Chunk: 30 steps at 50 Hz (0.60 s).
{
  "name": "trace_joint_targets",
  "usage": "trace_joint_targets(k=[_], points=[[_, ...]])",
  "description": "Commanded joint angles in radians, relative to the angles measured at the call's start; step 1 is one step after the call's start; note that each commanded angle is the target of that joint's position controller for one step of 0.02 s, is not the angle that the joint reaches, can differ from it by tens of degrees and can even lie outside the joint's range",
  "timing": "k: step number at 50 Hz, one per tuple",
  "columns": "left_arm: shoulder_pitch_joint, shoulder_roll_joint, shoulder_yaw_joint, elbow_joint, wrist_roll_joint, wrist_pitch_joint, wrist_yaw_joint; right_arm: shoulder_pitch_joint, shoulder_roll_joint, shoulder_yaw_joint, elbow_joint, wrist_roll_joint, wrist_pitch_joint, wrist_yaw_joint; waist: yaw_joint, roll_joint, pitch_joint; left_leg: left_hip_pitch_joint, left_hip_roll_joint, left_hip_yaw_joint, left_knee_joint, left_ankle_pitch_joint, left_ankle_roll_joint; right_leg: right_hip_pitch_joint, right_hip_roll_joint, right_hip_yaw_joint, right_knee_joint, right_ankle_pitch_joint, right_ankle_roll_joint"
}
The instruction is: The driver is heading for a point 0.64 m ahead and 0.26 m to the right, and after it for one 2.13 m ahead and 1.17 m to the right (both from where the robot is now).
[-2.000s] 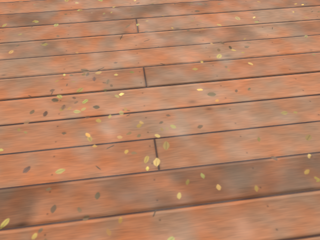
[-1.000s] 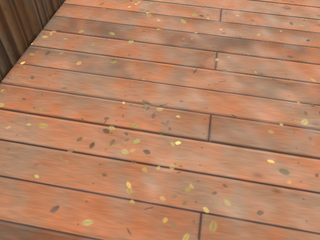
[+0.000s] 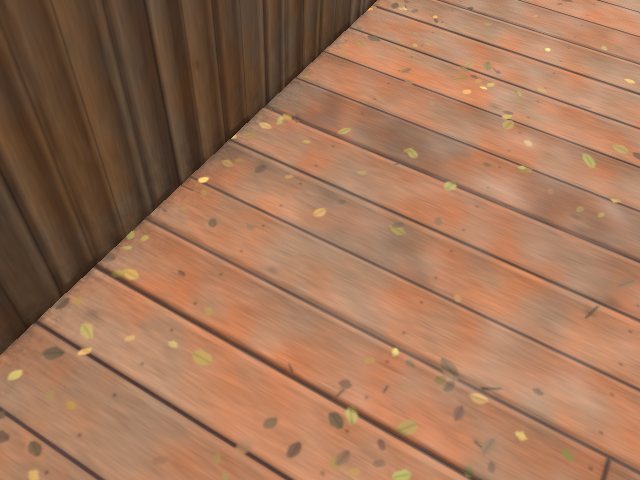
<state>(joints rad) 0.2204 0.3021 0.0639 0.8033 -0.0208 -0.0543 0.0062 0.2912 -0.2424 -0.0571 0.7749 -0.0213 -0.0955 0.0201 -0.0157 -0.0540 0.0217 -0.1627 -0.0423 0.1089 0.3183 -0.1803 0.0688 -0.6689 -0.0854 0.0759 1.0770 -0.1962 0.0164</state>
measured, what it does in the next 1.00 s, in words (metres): walks ahead, turning right: right foot, then left foot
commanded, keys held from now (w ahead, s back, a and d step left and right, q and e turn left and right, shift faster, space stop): e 0.86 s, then w+e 0.14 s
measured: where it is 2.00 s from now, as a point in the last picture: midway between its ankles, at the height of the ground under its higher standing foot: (496, 465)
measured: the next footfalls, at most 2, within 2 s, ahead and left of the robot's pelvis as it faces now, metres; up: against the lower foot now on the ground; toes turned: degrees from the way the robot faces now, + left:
right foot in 0.24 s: +0.23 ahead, -0.13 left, +0.00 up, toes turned -10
left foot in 0.70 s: +0.26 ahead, +0.10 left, +0.00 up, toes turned -29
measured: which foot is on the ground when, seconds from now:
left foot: down 0.00-0.24, up 0.26-0.68, down 0.70-1.00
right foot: up 0.00-0.22, down 0.24-0.70, up 0.72-1.00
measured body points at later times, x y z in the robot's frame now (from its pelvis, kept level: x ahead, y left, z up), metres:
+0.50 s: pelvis +0.13 -0.03 -0.01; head +0.18 -0.06 +0.43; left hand +0.35 +0.20 -0.10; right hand +0.22 -0.33 -0.12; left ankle +0.19 +0.14 -0.69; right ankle +0.19 -0.12 -0.75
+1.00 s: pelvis +0.16 +0.01 +0.00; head +0.20 +0.02 +0.45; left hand +0.45 +0.16 -0.10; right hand +0.11 -0.28 -0.09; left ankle +0.22 +0.12 -0.75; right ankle +0.08 -0.11 -0.68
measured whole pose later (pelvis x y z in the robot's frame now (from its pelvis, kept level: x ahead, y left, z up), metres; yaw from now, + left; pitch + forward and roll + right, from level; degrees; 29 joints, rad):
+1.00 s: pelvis +0.16 +0.01 +0.00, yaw -35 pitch +2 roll -1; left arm 0.22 0.31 0.09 0.60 -0.02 0.06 0.00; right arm 0.21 -0.25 -0.06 0.71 0.00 0.00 -0.04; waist -0.03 -0.03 0.00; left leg -0.22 0.06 0.08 0.41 -0.23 0.01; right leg -0.52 -0.02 0.02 0.99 -0.35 0.08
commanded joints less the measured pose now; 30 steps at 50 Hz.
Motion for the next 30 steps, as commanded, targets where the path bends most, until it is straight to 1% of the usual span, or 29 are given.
trace_joint_targets(k=[1,2,4,6,8,10,11,12,13,14,15,16,17,18,19,20,21,22,23,25,27,30], points=[[0.06,0.021,0.007,-0.046,0.011,0.005,-0.002,-0.108,-0.123,-0.027,-0.066,-0.001,-0.014,-0.028,0.054,0.133,-0.024,-0.038,0.243,-0.018,-0.107,0.633,0.118,0.066,-0.002,-0.011,-0.146,0.166,0.014],[0.025,0.01,0.003,-0.06,0.015,0.005,-0.01,-0.108,-0.132,-0.028,-0.062,0.002,-0.008,-0.037,0.038,0.131,-0.024,-0.029,0.236,0.007,-0.101,0.625,0.111,0.083,0.002,-0.034,-0.22,0.216,0.012],[-0.042,-0.007,-0.004,-0.095,0.019,0.005,-0.027,-0.084,-0.155,-0.033,-0.046,0.009,0.007,-0.051,0.005,0.123,-0.031,0.022,0.257,0.021,-0.079,0.624,0.112,0.09,0.007,-0.062,-0.322,0.262,0.006],[-0.072,0.007,0.001,-0.128,0.019,0.009,-0.044,-0.07,-0.173,-0.039,-0.034,0.017,0.025,-0.057,-0.01,0.122,-0.04,0.091,0.289,0.017,-0.038,0.622,0.115,0.077,0.011,-0.076,-0.374,0.224,-0.006],[-0.088,0.027,0.009,-0.161,0.02,0.012,-0.059,-0.077,-0.185,-0.046,-0.03,0.03,0.044,-0.06,-0.01,0.13,-0.041,0.142,0.318,0.008,0.023,0.629,0.107,0.064,0.019,-0.092,-0.406,0.131,-0.031],[-0.061,0.047,0.021,-0.179,0.021,0.014,-0.069,-0.101,-0.197,-0.052,-0.037,0.043,0.061,-0.068,0.01,0.14,-0.056,0.159,0.324,0.009,0.128,0.702,0.086,0.107,0.05,-0.125,-0.442,0.034,-0.063],[-0.005,0.06,0.03,-0.172,0.019,0.011,-0.07,-0.115,-0.197,-0.053,-0.042,0.049,0.069,-0.073,0.039,0.133,-0.081,0.151,0.301,0.027,0.229,0.75,0.063,0.186,0.085,-0.151,-0.504,0.046,-0.085],[0.089,0.099,0.05,-0.152,0.022,0.005,-0.06,-0.102,-0.181,-0.048,-0.042,0.049,0.072,-0.074,0.082,0.084,-0.135,0.112,0.236,0.06,0.402,0.709,0.019,0.338,0.123,-0.151,-0.607,0.199,-0.121],[0.153,0.206,0.079,-0.163,0.03,0.006,-0.034,-0.073,-0.155,-0.035,-0.064,0.018,0.063,-0.068,0.098,-0.08,-0.215,-0.103,0.146,0.075,0.691,0.351,-0.056,0.577,-0.042,0.098,-0.606,0.69,-0.202],[0.123,0.284,0.083,-0.193,0.047,0.006,-0.026,0.028,-0.07,-0.006,-0.09,-0.02,0.053,-0.049,0.002,-0.248,-0.34,-0.443,-0.052,-0.034,1.023,-0.533,-0.12,0.849,-0.295,0.513,-0.589,0.98,-0.436],[0.121,0.199,0.065,-0.215,0.041,0.012,-0.029,-0.026,-0.143,-0.018,-0.071,0.004,0.049,-0.031,0.078,-0.099,-0.447,-0.47,-0.014,-0.229,1.098,-0.492,-0.104,0.839,-0.274,0.515,-0.648,0.76,-0.435],[0.047,0.162,0.053,-0.231,0.032,0.015,-0.028,-0.096,-0.161,-0.023,-0.093,0.033,0.055,-0.027,0.063,-0.043,-0.336,-0.518,0.018,-0.223,1.077,-0.404,-0.09,0.742,-0.234,0.414,-0.676,0.582,-0.383],[-0.002,0.124,0.044,-0.235,0.01,0.026,-0.024,-0.121,-0.149,-0.023,-0.088,0.025,0.066,-0.037,0.039,0.05,-0.236,-0.526,0.054,-0.209,1.0,-0.337,-0.093,0.625,-0.182,0.339,-0.704,0.42,-0.321],[-0.038,0.104,0.036,-0.245,0.002,0.036,-0.017,-0.136,-0.154,-0.027,-0.09,0.015,0.08,-0.048,0.02,0.049,-0.175,-0.497,0.072,-0.205,0.921,-0.292,-0.099,0.512,-0.148,0.303,-0.733,0.311,-0.29],[-0.06,0.108,0.037,-0.253,0.011,0.043,-0.013,-0.127,-0.149,-0.029,-0.092,0.013,0.092,-0.051,-0.006,0.011,-0.152,-0.428,0.069,-0.193,0.866,-0.253,-0.102,0.417,-0.106,0.273,-0.756,0.254,-0.272],[-0.074,0.116,0.04,-0.261,0.022,0.048,-0.01,-0.113,-0.133,-0.027,-0.089,0.012,0.098,-0.053,-0.016,-0.022,-0.142,-0.393,0.052,-0.178,0.81,-0.23,-0.109,0.375,-0.077,0.253,-0.766,0.241,-0.263],[-0.071,0.124,0.045,-0.264,0.028,0.05,-0.005,-0.102,-0.117,-0.023,-0.083,0.013,0.099,-0.057,-0.016,-0.042,-0.148,-0.373,0.041,-0.172,0.757,-0.222,-0.118,0.365,-0.064,0.241,-0.767,0.252,-0.262],[-0.059,0.132,0.049,-0.263,0.029,0.051,0.003,-0.102,-0.11,-0.021,-0.079,0.015,0.098,-0.062,-0.01,-0.051,-0.16,-0.367,0.034,-0.175,0.709,-0.214,-0.128,0.373,-0.062,0.243,-0.762,0.254,-0.263],[-0.048,0.141,0.052,-0.263,0.026,0.053,0.01,-0.11,-0.105,-0.018,-0.079,0.015,0.098,-0.066,-0.002,-0.055,-0.173,-0.364,0.031,-0.182,0.667,-0.202,-0.136,0.385,-0.063,0.253,-0.757,0.23,-0.262],[-0.048,0.147,0.056,-0.269,0.021,0.061,0.023,-0.13,-0.103,-0.016,-0.08,0.017,0.099,-0.068,0.012,-0.066,-0.184,-0.35,0.029,-0.196,0.598,-0.164,-0.143,0.384,-0.056,0.277,-0.756,0.105,-0.248],[-0.057,0.149,0.058,-0.278,0.021,0.07,0.028,-0.149,-0.108,-0.019,-0.084,0.02,0.097,-0.065,0.023,-0.087,-0.172,-0.327,0.022,-0.2,0.537,-0.147,-0.142,0.365,-0.047,0.312,-0.764,-0.02,-0.233],[-0.056,0.148,0.059,-0.286,0.023,0.081,0.028,-0.156,-0.117,-0.024,-0.088,0.026,0.083,-0.054,0.036,-0.117,-0.16,-0.288,0.009,-0.203,0.439,-0.162,-0.128,0.377,-0.044,0.372,-0.757,-0.076,-0.22]])
Keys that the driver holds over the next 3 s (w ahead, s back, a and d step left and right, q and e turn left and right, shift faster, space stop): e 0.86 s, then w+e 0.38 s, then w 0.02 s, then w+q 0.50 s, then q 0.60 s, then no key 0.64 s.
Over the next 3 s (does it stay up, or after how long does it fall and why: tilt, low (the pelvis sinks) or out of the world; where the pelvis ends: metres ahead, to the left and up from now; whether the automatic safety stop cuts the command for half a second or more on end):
stays up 0.54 -0.35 -0.01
